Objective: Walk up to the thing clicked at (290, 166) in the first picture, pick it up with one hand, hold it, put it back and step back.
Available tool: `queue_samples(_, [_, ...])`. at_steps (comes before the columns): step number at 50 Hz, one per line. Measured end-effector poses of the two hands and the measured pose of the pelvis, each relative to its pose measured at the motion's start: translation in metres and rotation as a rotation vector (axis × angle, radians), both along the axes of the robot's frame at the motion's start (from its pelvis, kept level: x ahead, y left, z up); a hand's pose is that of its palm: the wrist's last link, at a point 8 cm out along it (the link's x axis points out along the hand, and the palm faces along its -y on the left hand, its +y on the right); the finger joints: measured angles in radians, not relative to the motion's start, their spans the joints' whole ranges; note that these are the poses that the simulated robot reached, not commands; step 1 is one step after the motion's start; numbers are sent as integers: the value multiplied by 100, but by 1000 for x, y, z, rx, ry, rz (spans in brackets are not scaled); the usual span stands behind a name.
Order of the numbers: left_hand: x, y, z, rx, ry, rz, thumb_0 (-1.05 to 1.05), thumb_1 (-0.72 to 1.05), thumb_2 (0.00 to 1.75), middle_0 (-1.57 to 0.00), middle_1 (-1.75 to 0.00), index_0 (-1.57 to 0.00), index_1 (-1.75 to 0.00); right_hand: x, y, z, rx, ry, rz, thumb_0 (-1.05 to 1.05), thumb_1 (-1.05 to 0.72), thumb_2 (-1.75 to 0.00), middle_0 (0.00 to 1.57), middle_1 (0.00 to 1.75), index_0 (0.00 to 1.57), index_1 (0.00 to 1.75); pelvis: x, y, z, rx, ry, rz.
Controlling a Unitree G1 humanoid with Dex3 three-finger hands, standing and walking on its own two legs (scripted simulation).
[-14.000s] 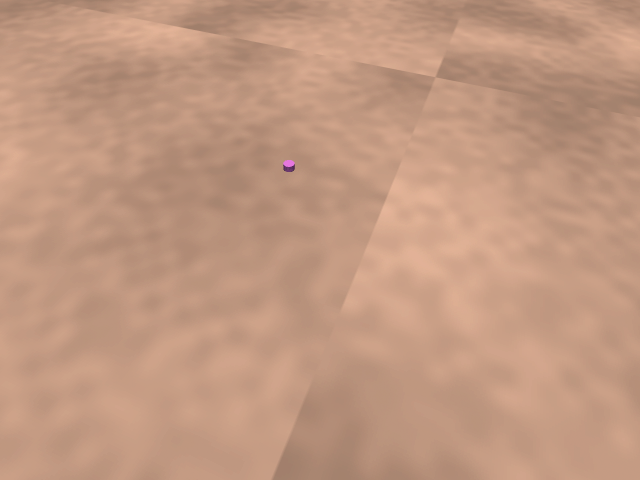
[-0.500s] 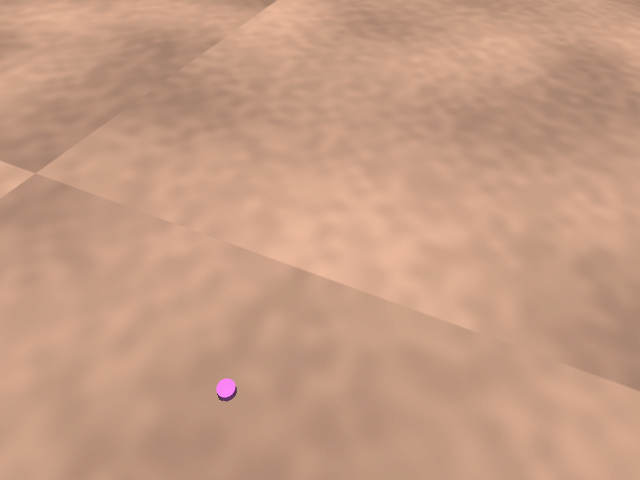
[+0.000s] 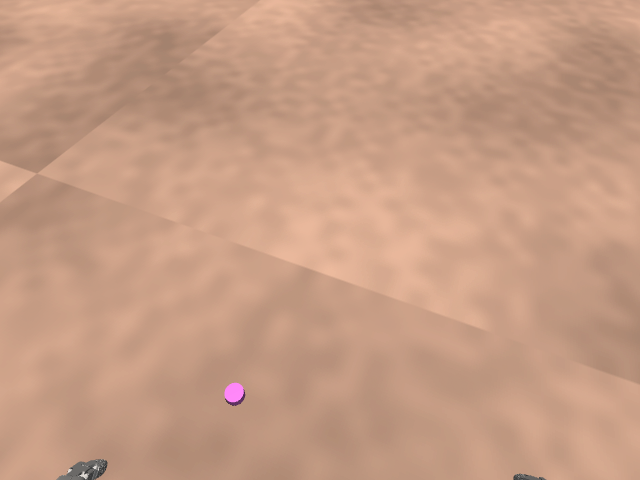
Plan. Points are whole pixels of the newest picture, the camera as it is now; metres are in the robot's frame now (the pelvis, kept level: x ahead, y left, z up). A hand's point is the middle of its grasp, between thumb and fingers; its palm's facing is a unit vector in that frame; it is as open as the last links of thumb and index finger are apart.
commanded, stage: walk up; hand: left
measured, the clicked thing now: (234, 394) +0.44 +0.24 -0.75
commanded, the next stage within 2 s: stand in 0.24 s
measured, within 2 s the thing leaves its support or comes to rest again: neither
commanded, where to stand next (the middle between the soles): +0.05 +0.01 m, yaw +0 degrees
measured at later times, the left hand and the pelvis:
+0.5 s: hand out of the picture +0.09 +0.24 -0.14, palm faces -0.05 -0.94 -0.34, open 7.4 cm; pelvis -0.02 -0.01 +0.01, yaw +0 degrees
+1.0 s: hand out of the picture +0.03 +0.22 -0.14, palm faces -0.01 -0.94 -0.35, open 7.4 cm; pelvis -0.04 -0.03 +0.02, yaw +1 degrees
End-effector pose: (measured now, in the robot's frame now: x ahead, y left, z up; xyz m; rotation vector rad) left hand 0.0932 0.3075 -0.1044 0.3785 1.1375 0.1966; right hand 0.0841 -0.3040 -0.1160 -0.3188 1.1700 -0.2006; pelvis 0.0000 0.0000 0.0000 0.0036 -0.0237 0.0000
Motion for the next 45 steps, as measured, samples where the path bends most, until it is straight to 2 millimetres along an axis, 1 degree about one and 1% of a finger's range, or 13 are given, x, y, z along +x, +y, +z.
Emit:
queue_samples(4, [13, -3, 0, 1, -15, -16, 0, 90, 90, -20, -30, -21, -30, 0, -4, -1, -5, 3, -13, 1, -90, -89, 20, 30, 21, 30, 2, -1, -1, 3, -3, -4])
queue_samples(7, [19, -6, 0, -1, -21, -25, 0, 90, 90, -20, -30, -21, -30, -2, -6, -1, -8, 13, -22, 1, -90, -89, 20, 30, 21, 30, 3, -2, -1, 0, -5, -5])
queue_samples(11, [19, -7, -2, -8, -17, -26, 0, 90, 90, -20, -30, -21, -30, -7, -8, -1, -15, 28, -25, 1, -90, -89, 20, 30, 21, 30, 2, -1, -1, 3, -7, -4])
queue_samples(16, [12, -10, -3, -23, 15, -4, 0, 90, 90, -20, -30, -21, -30, -14, -4, 3, -14, 47, -29, 1, -90, -89, 20, 30, 21, 30, -1, -1, 4, 5, -14, -4])
queue_samples(24, [-6, -24, -1, -54, 41, 6, 0, 90, 90, -20, -30, -21, -30, -19, -1, 11, -1, 34, -22, 1, -90, -89, 20, 30, 21, 30, -16, -7, 13, 4, -28, -5])
queue_samples(29, [-21, -32, 2, -63, 45, 15, 0, 90, 90, -20, -30, -21, -30, -22, -2, 13, 15, 19, -11, 1, -90, -89, 20, 30, 21, 30, -25, -13, 16, 6, -34, -1])
queue_samples(34, [-39, -36, 6, -58, 51, 32, 0, 90, 90, -20, -30, -21, -30, -26, -6, 12, 30, 20, 2, 1, -90, -89, 20, 30, 21, 30, -31, -19, 18, 7, -34, 5])
queue_samples(40, [-60, -37, 8, -41, 82, 56, 0, 90, 90, -20, -30, -21, -30, -38, -14, 8, 37, 44, 6, 1, -90, -89, 20, 30, 21, 30, -35, -27, 18, 6, -29, 10])
queue_samples(45, [-70, -39, 7, -36, 100, 69, 0, 90, 90, -20, -30, -21, -30, -51, -20, 6, 36, 74, -1, 1, -90, -89, 20, 30, 21, 30, -37, -31, 18, 5, -25, 12])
